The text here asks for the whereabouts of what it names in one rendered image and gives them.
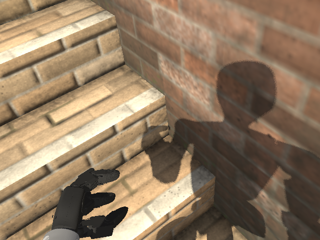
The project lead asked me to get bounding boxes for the robot left forearm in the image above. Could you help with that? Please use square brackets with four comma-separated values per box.
[43, 228, 80, 240]

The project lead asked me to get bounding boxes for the left robot hand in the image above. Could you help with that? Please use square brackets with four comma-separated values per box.
[51, 168, 128, 239]

